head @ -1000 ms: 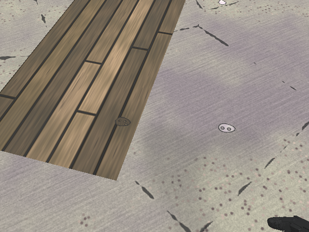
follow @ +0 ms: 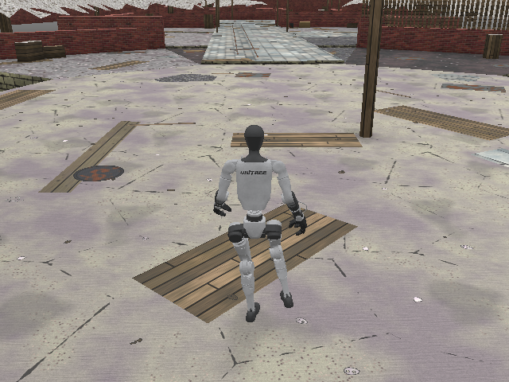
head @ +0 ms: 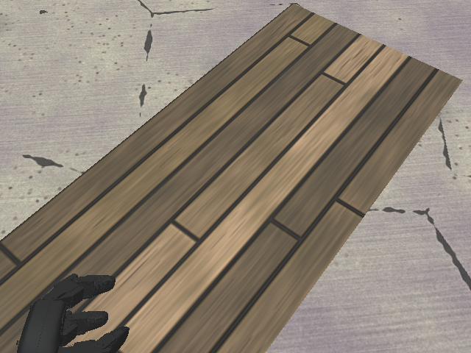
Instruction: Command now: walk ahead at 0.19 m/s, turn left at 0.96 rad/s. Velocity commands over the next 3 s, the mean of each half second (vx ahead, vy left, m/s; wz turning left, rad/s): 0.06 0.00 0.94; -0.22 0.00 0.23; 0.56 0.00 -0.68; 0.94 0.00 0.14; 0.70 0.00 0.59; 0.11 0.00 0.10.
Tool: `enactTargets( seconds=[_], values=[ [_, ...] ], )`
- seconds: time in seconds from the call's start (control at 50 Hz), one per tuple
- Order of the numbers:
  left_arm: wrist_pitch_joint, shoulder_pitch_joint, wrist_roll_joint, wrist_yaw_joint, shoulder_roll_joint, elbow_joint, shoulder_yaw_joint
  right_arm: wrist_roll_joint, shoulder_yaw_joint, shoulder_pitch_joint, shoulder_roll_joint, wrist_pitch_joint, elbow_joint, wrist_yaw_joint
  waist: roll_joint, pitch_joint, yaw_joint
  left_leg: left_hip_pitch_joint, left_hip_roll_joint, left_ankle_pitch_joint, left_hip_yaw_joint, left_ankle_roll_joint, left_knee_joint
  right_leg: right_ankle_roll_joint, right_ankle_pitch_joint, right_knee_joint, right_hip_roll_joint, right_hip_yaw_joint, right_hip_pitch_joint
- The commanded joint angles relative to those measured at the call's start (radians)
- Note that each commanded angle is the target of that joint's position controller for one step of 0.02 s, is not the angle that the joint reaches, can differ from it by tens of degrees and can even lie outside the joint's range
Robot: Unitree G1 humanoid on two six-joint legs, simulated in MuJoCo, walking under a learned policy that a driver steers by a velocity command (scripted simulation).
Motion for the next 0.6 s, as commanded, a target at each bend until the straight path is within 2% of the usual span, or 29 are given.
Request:
enactTargets(
  seconds=[0.02,0.06,0.1,0.14,0.16,0.18,0.2,0.22,0.24,0.26,0.28,0.3,0.32,0.36,0.4,0.42,0.48,0.54,0.56,0.58,0.6],
  values=[
    [0.015,0.092,-0.010,0.002,0.073,-0.024,0.031,0.018,-0.059,-0.051,-0.166,0.032,-0.092,-0.043,0.019,-0.280,0.058,0.035,0.168,0.523,-0.205,0.023,-0.016,0.015,0.192,-0.211,0.112,-0.108,0.214],
    [0.017,0.028,-0.015,-0.005,0.080,-0.039,0.034,0.017,-0.058,-0.045,-0.154,0.051,-0.100,-0.053,0.071,-0.270,0.033,0.046,0.165,0.371,-0.257,-0.014,0.001,0.009,0.243,-0.313,0.132,-0.088,0.227],
    [0.011,-0.001,-0.016,-0.011,0.100,-0.044,0.045,0.005,-0.054,-0.044,-0.128,0.056,-0.113,-0.053,0.122,-0.233,0.024,0.070,0.175,0.247,-0.335,-0.020,0.024,0.001,0.240,-0.407,0.132,-0.051,0.236],
    [-0.001,0.023,-0.016,-0.017,0.129,-0.029,0.062,-0.003,-0.050,-0.069,-0.107,0.052,-0.136,-0.048,0.152,-0.216,0.040,0.103,0.189,0.154,-0.408,-0.021,0.085,-0.019,0.249,-0.512,0.109,-0.016,0.281],
    [-0.009,0.063,-0.017,-0.018,0.130,-0.013,0.069,0.000,-0.045,-0.095,-0.096,0.050,-0.150,-0.043,0.143,-0.217,0.066,0.082,0.167,0.061,-0.403,-0.039,0.152,-0.043,0.338,-0.612,0.079,-0.023,0.371],
    [-0.011,0.096,-0.008,-0.015,0.138,-0.005,0.071,-0.005,-0.027,-0.053,-0.042,0.050,-0.151,-0.034,0.034,-0.267,0.053,-0.012,0.109,-0.269,-0.326,-0.077,0.329,-0.113,0.457,-0.647,-0.058,0.050,0.556],
    [0.006,0.107,0.003,-0.006,0.156,-0.031,0.070,-0.019,-0.011,0.031,0.009,0.050,-0.141,-0.032,-0.122,-0.296,0.010,-0.194,-0.002,-0.614,-0.168,-0.122,0.564,-0.212,0.736,-0.585,-0.253,0.234,0.731],
    [0.017,0.147,0.028,-0.006,0.184,-0.013,0.080,0.002,-0.032,0.121,-0.095,0.044,-0.171,-0.011,-0.349,-0.378,-0.050,-0.305,0.056,-0.611,-0.103,-0.171,0.738,-0.387,0.610,-0.647,-0.452,0.525,0.749],
    [0.022,0.096,0.014,-0.001,0.125,-0.047,0.077,0.003,-0.057,0.089,-0.192,0.046,-0.131,-0.007,-0.243,-0.309,-0.004,-0.331,0.139,-0.503,-0.060,-0.217,0.825,-0.391,0.428,-0.657,-0.377,0.455,0.691],
    [0.036,0.075,0.010,0.007,0.076,-0.054,0.064,0.007,-0.069,0.031,-0.220,0.058,-0.119,-0.008,-0.143,-0.245,0.025,-0.344,0.166,-0.404,-0.040,-0.235,0.864,-0.336,0.279,-0.653,-0.282,0.279,0.618],
    [0.051,0.056,0.005,0.013,0.080,-0.065,0.059,0.004,-0.065,0.022,-0.198,0.073,-0.112,-0.015,-0.081,-0.223,0.020,-0.321,0.182,-0.350,-0.015,-0.243,0.897,-0.294,0.214,-0.663,-0.227,0.191,0.550],
    [0.061,0.031,0.002,0.018,0.103,-0.062,0.063,0.001,-0.056,0.020,-0.172,0.078,-0.124,-0.016,-0.074,-0.181,0.015,-0.318,0.201,-0.311,0.023,-0.244,0.897,-0.291,0.231,-0.682,-0.207,0.121,0.480],
    [0.066,0.041,0.008,0.024,0.117,-0.053,0.067,0.001,-0.045,0.009,-0.140,0.077,-0.133,-0.015,-0.079,-0.162,0.020,-0.297,0.217,-0.283,0.061,-0.241,0.869,-0.288,0.263,-0.701,-0.179,0.051,0.437],
    [0.074,0.081,0.016,0.028,0.122,-0.029,0.074,0.006,-0.031,-0.007,-0.094,0.070,-0.144,-0.017,-0.119,-0.186,0.041,-0.299,0.240,-0.265,0.102,-0.242,0.792,-0.306,0.305,-0.716,-0.174,-0.028,0.480],
    [0.077,0.089,0.017,0.027,0.125,-0.016,0.081,0.006,-0.027,-0.032,-0.087,0.068,-0.151,-0.017,-0.139,-0.206,0.054,-0.292,0.280,-0.269,0.100,-0.246,0.718,-0.332,0.366,-0.710,-0.209,-0.066,0.527],
    [0.078,0.085,0.014,0.024,0.126,-0.009,0.082,-0.001,-0.022,-0.041,-0.077,0.066,-0.152,-0.018,-0.133,-0.219,0.055,-0.248,0.288,-0.280,0.096,-0.244,0.665,-0.344,0.456,-0.691,-0.216,-0.085,0.522],
    [0.090,0.081,-0.001,0.012,0.144,0.017,0.090,-0.011,-0.012,0.001,-0.055,0.062,-0.128,-0.013,-0.163,-0.264,0.041,-0.114,0.271,-0.287,0.117,-0.231,0.505,-0.356,0.707,-0.646,-0.238,-0.142,0.527],
    [0.099,0.104,-0.025,0.010,0.144,0.054,0.091,-0.013,-0.017,0.057,-0.060,0.063,-0.090,0.004,-0.192,-0.270,0.031,-0.042,0.253,-0.252,0.128,-0.199,0.316,-0.335,0.692,-0.605,-0.256,-0.146,0.561],
    [0.103,0.102,-0.036,0.014,0.141,0.065,0.091,-0.014,-0.019,0.096,-0.053,0.061,-0.069,0.011,-0.185,-0.266,0.010,0.016,0.237,-0.174,0.147,-0.174,0.182,-0.306,0.649,-0.571,-0.243,-0.162,0.546],
    [0.106,0.139,-0.049,0.018,0.130,0.088,0.090,-0.016,-0.022,0.110,-0.061,0.057,-0.056,0.018,-0.158,-0.239,0.010,0.079,0.219,-0.052,0.149,-0.139,0.049,-0.254,0.542,-0.538,-0.215,-0.185,0.487],
    [0.106,0.209,-0.048,0.016,0.094,0.110,0.085,-0.026,-0.038,0.077,-0.129,0.055,-0.068,0.020,0.013,-0.189,0.053,0.149,0.310,0.264,0.005,-0.086,-0.053,-0.160,0.292,-0.413,-0.130,-0.265,0.355]
  ],
)
Next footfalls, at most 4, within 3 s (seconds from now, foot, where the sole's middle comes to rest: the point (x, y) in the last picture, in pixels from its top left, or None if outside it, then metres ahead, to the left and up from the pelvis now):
0.18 right None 0.28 -0.14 -0.77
0.60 left None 0.08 0.06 -0.77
1.08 right None -0.01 -0.25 -0.77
1.52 left None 0.16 0.04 -0.77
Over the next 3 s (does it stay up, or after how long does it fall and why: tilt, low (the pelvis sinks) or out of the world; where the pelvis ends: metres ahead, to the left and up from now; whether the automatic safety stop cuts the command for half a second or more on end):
stays up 0.98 0.12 0.00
